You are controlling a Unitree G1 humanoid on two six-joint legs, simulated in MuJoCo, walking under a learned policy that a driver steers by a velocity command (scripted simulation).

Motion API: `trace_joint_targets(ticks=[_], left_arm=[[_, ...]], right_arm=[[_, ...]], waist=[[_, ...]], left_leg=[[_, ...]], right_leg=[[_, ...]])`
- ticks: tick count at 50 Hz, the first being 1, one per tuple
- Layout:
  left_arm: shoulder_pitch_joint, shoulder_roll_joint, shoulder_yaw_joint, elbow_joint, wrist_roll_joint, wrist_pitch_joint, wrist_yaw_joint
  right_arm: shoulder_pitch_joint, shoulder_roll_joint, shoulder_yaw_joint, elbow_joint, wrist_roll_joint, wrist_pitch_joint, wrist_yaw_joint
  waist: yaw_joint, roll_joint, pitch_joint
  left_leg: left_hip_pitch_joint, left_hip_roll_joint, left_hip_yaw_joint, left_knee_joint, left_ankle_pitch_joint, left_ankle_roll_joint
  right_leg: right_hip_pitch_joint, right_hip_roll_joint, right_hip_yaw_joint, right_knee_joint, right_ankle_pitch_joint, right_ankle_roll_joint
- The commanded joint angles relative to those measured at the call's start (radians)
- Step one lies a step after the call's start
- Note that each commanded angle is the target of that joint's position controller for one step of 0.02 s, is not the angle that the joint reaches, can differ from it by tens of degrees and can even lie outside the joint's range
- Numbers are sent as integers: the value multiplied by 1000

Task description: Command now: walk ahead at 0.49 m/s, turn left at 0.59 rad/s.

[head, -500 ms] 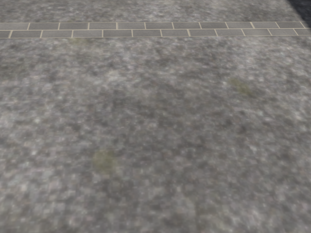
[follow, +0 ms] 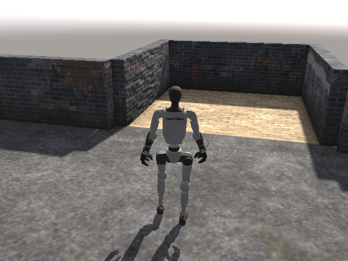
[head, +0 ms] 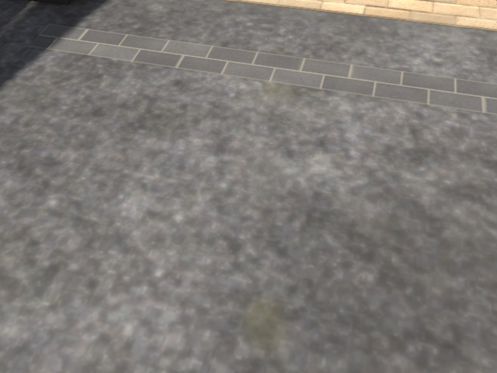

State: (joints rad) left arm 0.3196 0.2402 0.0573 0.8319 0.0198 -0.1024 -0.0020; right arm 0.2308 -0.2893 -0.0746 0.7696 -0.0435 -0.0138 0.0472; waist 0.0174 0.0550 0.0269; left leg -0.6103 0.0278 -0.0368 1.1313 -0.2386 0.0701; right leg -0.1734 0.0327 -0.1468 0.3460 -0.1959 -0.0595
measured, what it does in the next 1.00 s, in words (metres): walks ahead, turning right: left foot, then right foot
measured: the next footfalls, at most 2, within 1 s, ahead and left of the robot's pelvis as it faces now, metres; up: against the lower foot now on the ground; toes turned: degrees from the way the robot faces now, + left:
left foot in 0.28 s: +0.30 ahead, +0.13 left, +0.00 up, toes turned +9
right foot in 0.76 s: +0.54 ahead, -0.04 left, +0.00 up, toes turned -11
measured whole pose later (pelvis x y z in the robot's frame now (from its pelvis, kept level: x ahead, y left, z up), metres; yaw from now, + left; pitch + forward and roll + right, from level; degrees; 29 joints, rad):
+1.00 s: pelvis +0.43 +0.03 -0.01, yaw -16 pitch +1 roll +1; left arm 0.23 0.25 0.07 0.81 0.01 0.01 0.00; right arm 0.14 -0.23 -0.04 0.80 -0.03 0.02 -0.03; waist 0.02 0.02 0.08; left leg -0.55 0.04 -0.05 1.10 -0.38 -0.03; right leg -0.37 0.13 0.01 0.44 -0.08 -0.13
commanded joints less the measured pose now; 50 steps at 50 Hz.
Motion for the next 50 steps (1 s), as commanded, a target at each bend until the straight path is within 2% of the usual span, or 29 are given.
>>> trace_joint_targets(ticks=[1,5,10,12,13,14,15,16,17,18,19,20,21,24,27,30,33,36,37,38,39,40,41,42,43,44,45,47,50], left_arm=[[17,76,11,-35,-1,-24,-4],[69,83,6,-3,-1,-21,-7],[169,128,8,61,-1,5,5],[194,145,6,92,-4,21,8],[194,151,4,103,-9,29,8],[188,137,-4,97,-17,30,8],[190,47,-29,35,-36,24,-3],[226,56,-19,31,-44,27,-2],[121,122,5,22,-27,34,5],[76,90,-2,12,-30,29,0],[79,71,-1,29,-26,34,-2],[94,62,2,43,-7,49,-7],[126,40,1,62,6,64,-15],[82,18,8,47,9,86,-33],[-10,9,7,9,12,88,-34],[-115,-19,-11,-28,9,80,-42],[-139,0,-11,-48,20,80,-48],[-20,49,8,-30,31,71,-39],[72,69,19,-4,35,59,-31],[137,145,42,5,36,44,-17],[93,259,69,-13,23,48,-7],[141,283,79,-28,-30,64,-8],[51,237,73,-56,-33,84,1],[-25,165,52,-67,-30,99,7],[-60,124,40,-68,-27,106,10],[-76,103,35,-71,-26,110,13],[-80,104,34,-71,-18,108,12],[-78,135,43,-74,-8,98,5],[-72,159,52,-82,-8,104,4]], right_arm=[[-19,0,9,-72,0,1,16],[-161,33,32,-112,6,-12,27],[-273,22,41,-140,-2,-19,23],[-216,9,35,-118,-11,-29,9],[-89,-7,27,-74,-16,-41,0],[86,-53,8,-11,-32,-54,-13],[244,-162,-19,9,-54,-60,-33],[257,-197,-32,16,-9,-49,-44],[190,-155,-23,17,12,-46,-47],[120,-92,-5,24,16,-55,-45],[71,-40,8,28,16,-63,-41],[43,-9,17,35,22,-71,-43],[36,6,22,41,23,-78,-45],[70,-11,16,72,30,-104,-48],[84,0,21,92,29,-107,-58],[84,-13,24,104,33,-100,-68],[123,-52,14,127,34,-88,-81],[103,-87,-2,125,36,-66,-96],[87,-96,-6,118,40,-55,-95],[111,-98,-8,105,40,-50,-89],[228,16,12,73,34,-40,-80],[233,-16,13,66,30,-26,-76],[169,-33,12,57,27,-19,-74],[88,-41,11,44,21,-20,-74],[46,-44,8,34,11,-15,-76],[58,-42,7,32,3,2,-76],[74,-30,9,38,0,19,-77],[86,-9,14,37,8,37,-78],[34,-18,11,16,10,49,-81]], waist=[[-23,-117,14],[6,-120,38],[37,-125,67],[1,-144,24],[-61,-135,-45],[-129,-112,-154],[-171,58,-324],[-149,154,-416],[-137,18,-267],[-98,12,-137],[-60,-11,-67],[-28,10,-25],[-9,27,-16],[15,18,9],[23,17,53],[1,39,61],[-13,46,28],[36,45,-41],[79,6,-93],[108,-102,-156],[-4,-292,-237],[48,-230,-407],[36,-140,-311],[20,-74,-161],[-4,-51,-87],[-24,-65,-73],[-34,-73,-84],[-41,-79,-113],[-21,-114,-113]], left_leg=[[-118,47,-26,-38,105,-11],[-42,26,38,-304,248,-8],[39,-10,121,-512,121,31],[163,-60,151,-575,21,63],[324,-90,159,-650,44,85],[595,-41,101,-660,77,113],[933,281,-269,-670,-5,187],[1007,455,-607,-802,72,267],[888,389,-442,-806,126,223],[737,339,-296,-841,185,184],[620,290,-198,-888,209,133],[540,250,-124,-918,221,98],[493,230,-75,-941,229,82],[481,215,22,-982,320,83],[469,198,145,-947,614,83],[448,163,245,-906,674,67],[538,196,257,-815,755,58],[590,212,258,-569,902,38],[571,188,266,-388,803,16],[452,122,275,-114,481,-28],[138,-56,242,230,-433,-78],[53,-80,32,337,-421,-89],[5,-29,1,332,-338,-87],[-13,4,5,251,-256,-88],[4,24,-1,171,-214,-91],[58,31,-2,107,-184,-96],[104,20,6,76,-162,-97],[131,4,7,23,-140,-102],[97,0,-7,-65,-110,-111]], right_leg=[[43,-291,170,-207,214,-116],[33,-246,48,-199,307,-88],[176,-295,31,-158,434,-92],[230,-298,34,-14,737,-91],[217,-277,18,141,812,-79],[77,-243,7,344,666,-61],[-233,-160,-18,697,194,-28],[-443,-16,70,957,-343,-10],[-516,-71,180,976,-263,-21],[-505,-104,185,920,-186,-25],[-458,-128,181,852,-142,-21],[-418,-140,183,813,-118,-12],[-377,-138,178,804,-96,-4],[-429,-135,169,797,-11,5],[-474,-125,136,697,91,24],[-378,-92,67,436,217,15],[-315,-56,24,326,202,-15],[-194,8,10,271,73,-73],[-87,32,20,178,129,-96],[67,-59,145,123,465,-134],[310,-348,496,250,1170,-278],[377,-422,693,131,1032,-396],[271,-396,646,59,685,-380],[119,-339,579,2,488,-329],[23,-283,531,-30,425,-277],[-45,-240,481,-49,397,-243],[-84,-213,451,-54,395,-219],[-99,-182,430,-50,392,-194],[-96,-159,465,-75,175,-163]])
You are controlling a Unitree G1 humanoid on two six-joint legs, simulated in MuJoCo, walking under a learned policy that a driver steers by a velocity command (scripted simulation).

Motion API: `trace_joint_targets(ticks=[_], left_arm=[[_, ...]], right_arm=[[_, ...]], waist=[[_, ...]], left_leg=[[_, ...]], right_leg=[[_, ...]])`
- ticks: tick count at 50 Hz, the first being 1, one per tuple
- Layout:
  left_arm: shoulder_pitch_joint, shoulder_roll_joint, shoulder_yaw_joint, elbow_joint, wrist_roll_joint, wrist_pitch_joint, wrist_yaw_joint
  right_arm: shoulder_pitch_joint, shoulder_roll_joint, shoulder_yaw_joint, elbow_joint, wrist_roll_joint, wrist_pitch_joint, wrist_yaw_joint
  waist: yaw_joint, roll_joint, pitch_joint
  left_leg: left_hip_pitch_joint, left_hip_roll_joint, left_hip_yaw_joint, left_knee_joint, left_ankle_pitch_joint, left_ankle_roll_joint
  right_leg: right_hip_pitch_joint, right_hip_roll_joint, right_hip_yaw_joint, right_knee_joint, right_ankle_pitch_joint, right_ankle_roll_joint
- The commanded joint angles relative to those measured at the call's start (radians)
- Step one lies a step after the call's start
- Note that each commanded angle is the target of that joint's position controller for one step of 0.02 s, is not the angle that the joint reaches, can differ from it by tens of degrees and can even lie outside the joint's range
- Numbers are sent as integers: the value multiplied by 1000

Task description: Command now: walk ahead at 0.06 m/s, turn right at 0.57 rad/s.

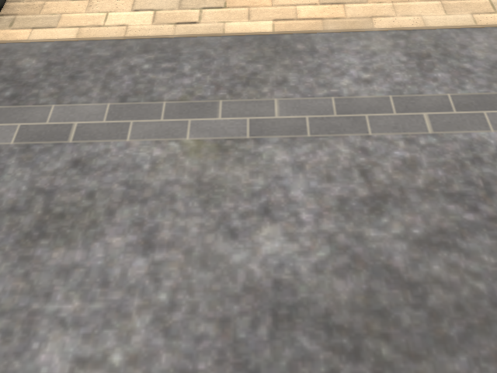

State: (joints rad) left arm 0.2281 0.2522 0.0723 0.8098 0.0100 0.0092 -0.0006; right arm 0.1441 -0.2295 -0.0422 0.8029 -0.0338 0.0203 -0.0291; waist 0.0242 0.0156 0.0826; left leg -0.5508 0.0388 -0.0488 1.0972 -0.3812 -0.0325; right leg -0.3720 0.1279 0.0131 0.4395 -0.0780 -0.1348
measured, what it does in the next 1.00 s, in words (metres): walks ahead: left foot, then right foot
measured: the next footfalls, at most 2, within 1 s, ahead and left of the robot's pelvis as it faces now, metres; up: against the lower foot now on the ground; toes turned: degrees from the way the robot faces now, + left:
left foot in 0.32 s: +0.09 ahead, +0.14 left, +0.00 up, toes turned -16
right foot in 0.74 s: +0.25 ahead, -0.17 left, +0.00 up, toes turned -19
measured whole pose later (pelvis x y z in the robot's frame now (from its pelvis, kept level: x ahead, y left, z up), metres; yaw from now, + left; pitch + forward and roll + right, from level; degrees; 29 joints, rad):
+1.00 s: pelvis +0.28 -0.08 +0.01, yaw -10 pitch +1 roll -1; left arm 0.33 0.22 0.03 0.88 0.02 -0.09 0.01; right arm 0.29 -0.26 -0.07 0.88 -0.03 -0.02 0.04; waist 0.00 0.04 0.02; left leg -0.61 0.07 -0.01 1.09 -0.20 0.06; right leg -0.07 0.02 -0.16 0.29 -0.24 -0.05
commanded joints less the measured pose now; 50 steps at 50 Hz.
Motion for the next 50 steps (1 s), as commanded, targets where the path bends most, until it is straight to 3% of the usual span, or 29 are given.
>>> trace_joint_targets(ticks=[1,5,10,12,14,15,16,17,18,19,20,22,27,31,33,35,36,37,38,39,40,41,42,43,44,45,47,50], left_arm=[[23,150,39,-63,2,-2,4],[42,161,46,-69,5,15,6],[47,176,55,-74,13,17,0],[25,179,58,-78,16,18,-6],[-62,165,59,-101,13,24,-12],[-111,136,54,-123,9,21,-8],[-12,49,38,-104,-10,18,0],[-43,65,33,-136,1,2,-1],[-81,143,46,-136,26,-7,-12],[-43,142,47,-119,31,-12,-32],[8,133,43,-96,34,-14,-44],[31,116,35,-77,40,-11,-59],[-139,90,13,-119,35,-17,-60],[-276,52,-16,-159,34,-27,-74],[-314,40,-26,-173,28,-35,-71],[-245,54,-23,-159,20,-46,-56],[-141,69,-15,-126,19,-56,-43],[24,107,0,-70,30,-72,-26],[211,187,21,-43,56,-84,-6],[268,293,41,-31,58,-81,5],[236,237,31,-29,36,-76,5],[136,164,8,-32,32,-77,2],[74,105,-6,-36,27,-82,-3],[45,74,-16,-36,23,-87,-1],[35,54,-22,-28,18,-93,3],[46,51,-24,-18,17,-101,5],[76,59,-21,6,8,-117,7],[111,49,-23,34,7,-124,11]], right_arm=[[97,-85,-23,-26,0,19,-6],[27,-101,-27,-54,8,22,-9],[30,-114,-24,-69,6,-8,5],[69,-110,-19,-66,15,-25,7],[213,-108,-19,-30,29,-38,-2],[319,-141,-28,0,22,-44,-18],[292,-225,-46,-5,24,-49,-36],[168,-289,-56,-59,-5,-50,-39],[110,-241,-52,-59,-6,-53,-32],[85,-190,-38,-60,3,-65,-21],[75,-169,-32,-60,7,-77,-9],[120,-159,-29,-46,11,-93,5],[296,-161,-37,29,11,-113,28],[343,-152,-33,69,17,-113,32],[375,-161,-34,93,16,-107,34],[375,-188,-41,109,14,-100,32],[353,-198,-41,112,18,-99,31],[333,-189,-38,111,29,-100,32],[299,-141,-22,69,38,-105,36],[363,-16,3,31,53,-105,37],[322,-138,-32,58,35,-92,25],[279,-123,-35,51,36,-92,33],[267,-92,-29,62,35,-90,39],[264,-86,-33,72,23,-79,44],[279,-77,-33,83,9,-65,53],[278,-65,-34,82,5,-56,61],[229,-48,-35,60,4,-44,72],[118,-35,-29,14,-1,-39,85]], waist=[[-18,-89,-162],[14,-120,-132],[10,-143,-143],[-16,-145,-131],[-107,-146,-99],[-162,-110,-63],[-102,174,-88],[-70,205,-47],[-27,68,7],[4,58,-4],[20,70,-23],[1,106,-18],[-91,96,27],[-122,131,28],[-132,152,31],[-88,157,9],[-25,134,-32],[54,78,-134],[137,-30,-289],[105,-295,-397],[109,-142,-319],[54,-109,-182],[28,-102,-111],[7,-121,-78],[-14,-139,-58],[-22,-141,-56],[-37,-119,-41],[-36,-110,-10]], left_leg=[[22,-13,-1,-60,39,-13],[-10,-28,-21,-158,37,-20],[79,-70,-8,-294,-45,2],[200,-100,-1,-403,-97,33],[466,-130,30,-662,-48,85],[638,-99,38,-851,-3,105],[713,162,-225,-926,-200,116],[586,385,-565,-1027,-373,203],[470,354,-511,-1023,-380,216],[430,288,-422,-1009,-309,195],[436,231,-328,-1001,-229,174],[425,173,-211,-1002,-151,167],[558,172,-122,-990,82,195],[537,163,-51,-957,295,198],[510,168,-52,-913,439,201],[496,195,-78,-838,616,200],[481,183,-64,-737,757,185],[410,131,-7,-548,781,158],[218,77,28,-274,476,135],[-76,-67,83,14,-156,107],[-105,-33,-31,113,-113,131],[-114,10,-42,104,-18,140],[-86,36,-27,63,44,133],[-65,46,-13,38,72,122],[-47,52,-4,29,93,110],[-42,45,6,35,109,104],[-96,45,17,36,152,96],[-183,55,34,-17,251,83]], right_leg=[[106,-248,327,-181,-45,-79],[131,-246,425,-215,-285,-65],[129,-236,530,-256,-543,-85],[60,-217,538,-256,-566,-79],[-115,-146,490,-242,-568,-16],[-253,-55,403,-172,-580,76],[-353,30,232,216,-580,100],[-489,56,126,406,-409,107],[-457,-45,159,488,-277,108],[-399,-46,158,536,-203,109],[-371,-44,144,590,-164,119],[-368,-55,112,662,-129,126],[-457,-83,98,513,-80,144],[-320,-141,-55,278,-73,147],[-205,-124,-107,182,-139,129],[-64,-88,-119,118,-181,93],[73,-65,-113,48,-147,73],[310,-82,-79,5,-85,47],[585,-315,159,-37,-272,4],[761,-598,574,-137,-331,-67],[623,-573,585,-158,-325,-72],[502,-514,418,-173,-264,-47],[398,-459,293,-210,-163,-19],[344,-418,208,-237,-118,4],[306,-384,140,-254,-56,17],[294,-379,98,-258,21,16],[301,-377,29,-269,152,7],[306,-377,-56,-290,218,-6]])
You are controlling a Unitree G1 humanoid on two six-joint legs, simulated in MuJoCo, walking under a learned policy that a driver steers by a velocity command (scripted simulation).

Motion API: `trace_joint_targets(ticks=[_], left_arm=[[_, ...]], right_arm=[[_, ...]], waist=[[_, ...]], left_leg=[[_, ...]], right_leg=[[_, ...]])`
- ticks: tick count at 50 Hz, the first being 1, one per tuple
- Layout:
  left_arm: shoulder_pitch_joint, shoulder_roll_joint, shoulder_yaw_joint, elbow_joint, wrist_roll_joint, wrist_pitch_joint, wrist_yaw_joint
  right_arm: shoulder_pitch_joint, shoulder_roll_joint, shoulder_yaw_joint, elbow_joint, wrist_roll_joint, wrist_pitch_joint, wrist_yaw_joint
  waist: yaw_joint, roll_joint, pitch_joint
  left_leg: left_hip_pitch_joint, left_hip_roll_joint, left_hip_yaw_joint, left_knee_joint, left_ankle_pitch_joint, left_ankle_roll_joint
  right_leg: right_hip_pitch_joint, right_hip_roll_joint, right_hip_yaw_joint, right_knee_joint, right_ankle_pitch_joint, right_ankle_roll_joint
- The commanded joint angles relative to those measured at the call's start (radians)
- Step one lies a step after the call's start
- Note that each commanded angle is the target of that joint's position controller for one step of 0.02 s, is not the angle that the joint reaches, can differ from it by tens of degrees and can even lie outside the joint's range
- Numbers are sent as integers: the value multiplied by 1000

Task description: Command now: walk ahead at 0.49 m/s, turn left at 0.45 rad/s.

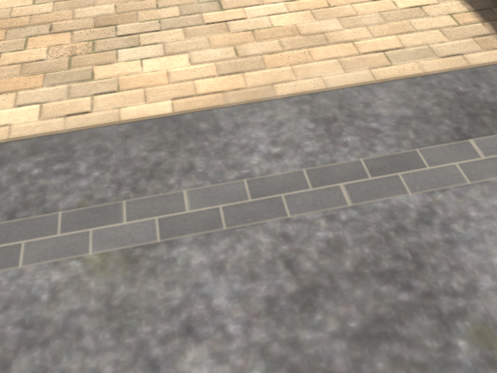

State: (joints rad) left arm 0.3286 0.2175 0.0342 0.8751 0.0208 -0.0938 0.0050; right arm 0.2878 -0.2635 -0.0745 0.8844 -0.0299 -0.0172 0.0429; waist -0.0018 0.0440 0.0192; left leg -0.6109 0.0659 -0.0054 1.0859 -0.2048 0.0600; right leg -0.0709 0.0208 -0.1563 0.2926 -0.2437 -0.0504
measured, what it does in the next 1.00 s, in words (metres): walks ahead, turning left: left foot, then right foot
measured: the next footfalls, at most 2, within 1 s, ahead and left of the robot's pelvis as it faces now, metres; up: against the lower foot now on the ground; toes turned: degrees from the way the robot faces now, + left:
left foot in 0.26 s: +0.30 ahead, +0.10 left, +0.00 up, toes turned +13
right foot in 0.80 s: +0.64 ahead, +0.05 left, +0.00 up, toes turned +28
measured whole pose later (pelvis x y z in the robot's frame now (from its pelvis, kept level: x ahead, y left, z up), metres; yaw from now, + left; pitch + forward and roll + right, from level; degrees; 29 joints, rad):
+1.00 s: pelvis +0.56 +0.10 +0.00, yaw +30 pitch +1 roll +0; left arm 0.31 0.25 0.04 0.84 0.02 -0.08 -0.01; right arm 0.26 -0.29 -0.05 0.81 -0.04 -0.04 0.03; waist 0.01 0.05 0.02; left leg -0.48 -0.03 -0.08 1.08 -0.31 0.06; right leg -0.20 0.04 -0.05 0.37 -0.19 -0.06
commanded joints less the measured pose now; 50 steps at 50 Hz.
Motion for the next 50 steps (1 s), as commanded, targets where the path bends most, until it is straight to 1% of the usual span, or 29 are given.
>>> trace_joint_targets(ticks=[1,3,6,8,10,11,12,13,14,15,16,17,18,20,23,28,34,35,37,38,39,40,41,42,43,44,46,47,50], left_arm=[[12,78,13,-25,-2,-21,5],[12,85,13,-14,-1,-22,6],[48,128,22,11,-2,-21,15],[65,150,26,26,-1,-13,20],[69,185,34,34,3,3,28],[69,202,39,34,6,16,30],[69,212,41,29,5,26,29],[84,185,34,4,9,27,23],[112,82,18,-69,-8,19,1],[-22,171,30,-103,0,4,-4],[-78,152,22,-122,-11,-9,-7],[-60,145,19,-111,-11,-17,-4],[-61,138,19,-111,4,-5,-3],[-15,124,15,-98,31,37,-6],[-65,105,11,-124,31,64,-15],[-270,113,10,-193,22,66,-19],[-422,121,-1,-257,10,47,-28],[-416,128,-1,-263,8,42,-28],[-314,150,6,-237,6,32,-25],[-214,171,17,-204,7,26,-16],[-81,196,30,-167,14,13,-5],[81,260,44,-157,35,5,12],[100,357,69,-142,47,17,13],[43,276,61,-140,19,29,3],[-35,192,43,-154,9,28,-3],[-72,149,32,-148,12,24,-8],[-61,127,22,-115,8,12,-7],[-38,130,22,-98,4,3,-11],[12,144,26,-60,-9,-17,-18]], right_arm=[[-68,3,7,-85,-4,-3,17],[-152,16,20,-118,-2,-7,28],[-245,7,29,-159,-5,-7,40],[-250,-11,26,-168,-8,-6,35],[-184,-37,16,-156,-11,-3,23],[-98,-58,5,-135,-11,-6,18],[36,-88,-12,-93,-18,-14,9],[164,-175,-43,-63,-27,-15,-10],[96,-280,-68,-94,-5,-4,-19],[125,-267,-67,-105,17,10,-24],[72,-224,-56,-92,20,9,-36],[36,-169,-42,-85,23,3,-39],[0,-143,-33,-86,24,-8,-42],[-31,-117,-21,-95,28,-27,-39],[8,-150,-29,-85,28,-43,-32],[114,-155,-32,-68,30,-41,-32],[198,-169,-34,-62,14,-37,-47],[190,-176,-36,-67,12,-37,-51],[139,-188,-36,-78,11,-41,-56],[124,-192,-35,-78,11,-46,-53],[120,-179,-29,-71,18,-53,-46],[132,-114,-9,-94,25,-62,-39],[280,-38,4,-104,51,-60,-38],[255,-119,-1,-72,14,-49,-48],[158,-130,-4,-80,7,-47,-40],[94,-115,1,-95,5,-48,-33],[71,-99,6,-102,-8,-34,-18],[79,-89,9,-98,-10,-27,-13],[23,-72,18,-116,-15,-19,-5]], waist=[[-9,-137,68],[-1,-131,88],[14,-115,103],[6,-107,83],[-27,-130,18],[-64,-134,-36],[-122,-109,-114],[-165,-9,-206],[-70,249,-297],[-136,66,-300],[-103,7,-161],[-50,-68,-65],[-10,-84,-28],[33,-71,-35],[31,-49,-17],[-48,-3,22],[-102,23,25],[-92,31,24],[-37,48,5],[6,40,-36],[74,-9,-107],[132,-102,-248],[52,-350,-331],[37,-208,-230],[30,-96,-94],[24,-58,-36],[0,-131,-10],[-6,-147,-20],[-13,-140,-14]], left_leg=[[-125,26,2,-65,115,-11],[-72,16,39,-224,201,-7],[1,-3,100,-381,210,26],[46,-41,135,-432,155,61],[144,-109,173,-442,45,104],[244,-144,173,-462,-6,130],[432,-171,151,-530,-5,161],[659,-28,-59,-578,-130,211],[937,262,-658,-705,-136,381],[927,268,-730,-807,-98,388],[814,256,-574,-814,-33,354],[650,213,-479,-827,98,305],[549,155,-398,-833,188,268],[447,96,-310,-851,296,250],[397,50,-266,-880,291,241],[483,28,-296,-883,234,191],[612,47,-351,-782,406,174],[614,54,-368,-763,427,163],[573,60,-362,-717,503,124],[553,42,-348,-628,612,104],[512,-15,-291,-448,622,80],[392,-69,-227,-176,372,57],[92,-241,-124,88,-306,16],[-15,-162,-145,177,-284,28],[-14,-123,-145,165,-183,26],[4,-96,-135,117,-129,22],[51,-65,-118,47,-108,8],[67,-70,-108,34,-105,2],[6,-56,-80,-19,-66,-16]], right_leg=[[-5,-258,79,-147,396,-89],[-32,-237,16,-151,418,-81],[12,-266,-26,-149,498,-75],[94,-280,-58,-71,709,-64],[164,-285,-86,103,999,-52],[162,-287,-90,257,1046,-53],[86,-274,-99,473,935,-40],[-110,-235,-106,784,590,-12],[-552,0,-21,1186,-284,57],[-680,-7,177,1231,-232,49],[-716,-73,199,1170,-134,38],[-651,-112,191,1048,-83,36],[-585,-137,202,968,-81,43],[-483,-141,196,895,-85,64],[-503,-138,167,775,-13,92],[-612,-120,171,536,188,113],[-600,-55,169,355,192,91],[-560,-47,176,321,176,81],[-378,-22,166,247,128,46],[-237,9,146,222,97,25],[-54,-13,157,165,119,-6],[167,-226,385,136,-85,-59],[367,-461,879,13,-147,-193],[267,-440,956,-31,-285,-203],[129,-387,780,-43,-260,-180],[40,-332,639,-55,-121,-156],[-36,-251,464,-76,99,-119],[-40,-240,426,-77,196,-121],[-24,-238,354,-108,318,-146]])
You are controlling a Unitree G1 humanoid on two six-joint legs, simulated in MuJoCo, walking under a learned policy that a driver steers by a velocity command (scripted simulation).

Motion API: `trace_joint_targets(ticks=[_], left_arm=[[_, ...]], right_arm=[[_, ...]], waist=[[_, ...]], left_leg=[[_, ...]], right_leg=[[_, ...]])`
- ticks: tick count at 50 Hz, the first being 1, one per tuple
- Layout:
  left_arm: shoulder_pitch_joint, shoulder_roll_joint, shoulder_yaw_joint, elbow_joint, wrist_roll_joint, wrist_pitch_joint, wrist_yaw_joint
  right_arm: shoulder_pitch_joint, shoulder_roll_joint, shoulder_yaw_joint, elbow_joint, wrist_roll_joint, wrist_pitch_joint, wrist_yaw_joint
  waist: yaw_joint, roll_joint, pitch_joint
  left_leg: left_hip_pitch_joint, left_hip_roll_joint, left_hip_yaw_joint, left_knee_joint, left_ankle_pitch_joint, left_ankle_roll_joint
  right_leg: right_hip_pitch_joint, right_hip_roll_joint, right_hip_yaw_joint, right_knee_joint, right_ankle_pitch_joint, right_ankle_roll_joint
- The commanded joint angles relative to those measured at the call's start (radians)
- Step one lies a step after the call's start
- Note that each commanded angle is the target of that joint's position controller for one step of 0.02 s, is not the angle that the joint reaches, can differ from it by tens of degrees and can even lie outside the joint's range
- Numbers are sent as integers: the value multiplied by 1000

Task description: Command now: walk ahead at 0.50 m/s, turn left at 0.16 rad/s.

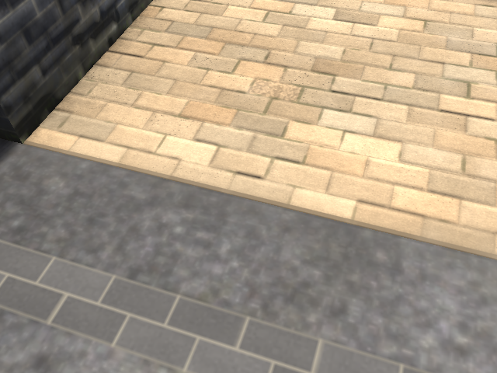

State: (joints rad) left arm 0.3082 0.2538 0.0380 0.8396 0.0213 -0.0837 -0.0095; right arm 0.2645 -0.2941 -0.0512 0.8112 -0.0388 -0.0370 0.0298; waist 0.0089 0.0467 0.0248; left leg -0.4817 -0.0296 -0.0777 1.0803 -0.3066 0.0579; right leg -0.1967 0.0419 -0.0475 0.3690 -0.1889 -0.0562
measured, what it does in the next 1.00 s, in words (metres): walks ahead, turning right: left foot, then right foot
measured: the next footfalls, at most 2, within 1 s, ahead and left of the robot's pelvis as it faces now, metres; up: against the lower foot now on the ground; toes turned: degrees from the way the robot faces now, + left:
left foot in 0.28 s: +0.30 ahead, +0.11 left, +0.00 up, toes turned -3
right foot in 0.80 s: +0.51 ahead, -0.16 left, +0.00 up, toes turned -27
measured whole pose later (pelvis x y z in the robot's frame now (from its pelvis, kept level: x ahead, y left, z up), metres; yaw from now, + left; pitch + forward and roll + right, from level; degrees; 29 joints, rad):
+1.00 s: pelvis +0.49 -0.10 -0.01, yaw -30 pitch +1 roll +0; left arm 0.28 0.27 0.07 0.83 0.00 -0.02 -0.01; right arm 0.20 -0.26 -0.04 0.78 -0.04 -0.05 0.01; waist 0.00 0.02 0.06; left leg -0.54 0.12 -0.02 1.13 -0.31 -0.03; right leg -0.23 0.13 -0.01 0.41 -0.18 -0.14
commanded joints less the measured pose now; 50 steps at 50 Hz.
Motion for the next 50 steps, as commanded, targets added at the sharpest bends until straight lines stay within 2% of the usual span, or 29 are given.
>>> trace_joint_targets(ticks=[1,3,5,9,11,12,13,14,15,16,17,18,20,24,29,34,35,37,38,39,40,41,42,43,44,45,46,47,50], left_arm=[[44,109,23,-15,-12,-27,-3],[69,95,18,6,-18,-20,-5],[101,105,21,25,-19,-15,-5],[156,150,33,52,-13,-4,-2],[149,160,36,57,-10,2,2],[138,166,39,57,-11,4,4],[137,155,36,59,-16,5,3],[117,120,27,31,-24,1,0],[196,3,3,-9,-48,3,3],[185,106,29,2,-23,20,13],[132,120,39,5,-12,29,9],[95,93,35,2,-12,32,-2],[89,74,39,7,6,54,-16],[10,44,38,-27,12,82,-37],[-164,27,24,-93,11,83,-57],[-312,34,12,-156,17,80,-72],[-324,40,13,-164,20,79,-72],[-302,53,19,-166,23,80,-65],[-249,65,27,-154,25,77,-58],[-142,84,39,-125,25,69,-50],[32,122,61,-68,34,60,-35],[120,244,96,-59,41,61,-18],[91,309,109,-85,4,70,-13],[87,285,104,-72,-7,79,-6],[42,232,91,-62,-12,77,2],[-5,183,77,-64,-13,71,6],[-44,155,68,-67,-19,64,9],[-66,138,61,-75,-21,56,8],[-25,159,65,-65,-23,31,0]], right_arm=[[0,-37,0,-59,-8,0,11],[-110,-20,14,-96,-11,-4,16],[-199,8,33,-122,-3,-9,20],[-269,-13,36,-141,10,-18,9],[-245,-33,30,-138,10,-27,-1],[-183,-45,23,-119,8,-34,-8],[-67,-74,9,-79,-3,-46,-20],[90,-141,-11,-54,-24,-58,-35],[158,-241,-35,-57,-38,-50,-45],[141,-199,-35,-55,-5,-33,-43],[62,-115,-13,-64,3,-31,-41],[4,-65,-2,-66,8,-37,-37],[-20,-25,8,-53,13,-51,-39],[22,-40,-3,-19,25,-80,-39],[72,-41,-9,20,19,-77,-38],[137,-87,-23,56,18,-66,-46],[149,-93,-25,64,17,-59,-48],[155,-118,-30,75,15,-46,-53],[157,-136,-34,79,15,-36,-55],[156,-149,-37,79,16,-25,-55],[145,-146,-35,67,16,-19,-54],[170,-60,-13,8,31,-24,-43],[111,-65,-18,-53,22,-37,-30],[-9,-99,-23,-78,17,-43,-26],[-13,-74,-12,-79,27,-55,-24],[10,-67,-12,-61,24,-57,-26],[26,-66,-12,-57,4,-43,-27],[56,-61,-11,-47,-8,-24,-24],[27,-40,-8,-64,-11,9,-15]], waist=[[-18,-141,-5],[-3,-138,20],[21,-140,29],[37,-136,23],[14,-135,13],[-18,-128,-9],[-68,-83,-69],[-135,-1,-185],[-115,199,-310],[-112,140,-292],[-75,55,-143],[-53,42,-60],[-11,75,-6],[10,40,1],[-13,29,44],[-51,24,75],[-53,24,76],[-35,40,47],[-9,51,7],[36,45,-58],[114,-6,-157],[122,-183,-275],[93,-254,-335],[117,-117,-222],[75,-82,-105],[25,-39,-42],[-14,-45,-20],[-36,-58,-37],[-42,-63,-40]], left_leg=[[-153,57,11,-52,69,-22],[-159,91,73,-184,143,-44],[-97,83,106,-327,206,-58],[0,49,119,-465,224,-54],[68,37,108,-518,177,-37],[160,20,111,-570,160,-25],[332,20,100,-631,171,-1],[557,183,-64,-660,71,46],[807,469,-435,-726,-14,133],[718,489,-579,-799,-123,172],[597,433,-440,-823,-158,150],[491,381,-310,-857,-64,129],[377,310,-136,-900,101,86],[375,299,14,-939,285,96],[396,271,168,-946,364,92],[475,301,255,-914,454,71],[510,308,270,-887,513,66],[566,312,309,-768,802,52],[582,312,324,-656,951,47],[566,306,336,-484,997,42],[440,284,353,-234,852,13],[74,202,354,115,335,-40],[-192,15,178,347,-247,-80],[-296,74,59,356,-156,-70],[-285,117,61,280,-59,-62],[-216,149,58,177,-22,-59],[-150,162,52,121,-16,-69],[-95,165,51,91,-10,-79],[-93,151,73,7,36,-104]], right_leg=[[104,-257,224,-203,269,-144],[84,-220,188,-221,292,-143],[54,-192,160,-213,328,-133],[87,-224,201,-152,401,-123],[113,-241,235,-96,423,-111],[108,-231,236,-29,464,-99],[70,-183,200,123,487,-79],[-65,-123,155,361,309,-55],[-360,16,46,670,-255,-18],[-452,-2,86,800,-343,-31],[-476,-56,116,824,-261,-38],[-461,-88,110,796,-191,-32],[-403,-118,100,754,-137,-10],[-453,-129,85,745,-27,16],[-500,-132,47,539,146,31],[-424,-108,-44,320,138,-18],[-415,-97,-60,296,101,-34],[-340,-42,-101,264,-3,-73],[-267,-2,-117,252,-62,-97],[-143,41,-118,216,-87,-124],[98,46,-70,145,-60,-160],[420,-226,330,103,-233,-258],[517,-404,820,-69,-138,-358],[466,-369,681,-88,-37,-333],[328,-343,541,-87,73,-304],[204,-282,443,-99,184,-254],[117,-231,377,-111,258,-230],[74,-203,336,-122,301,-224],[25,-163,302,-147,334,-230]])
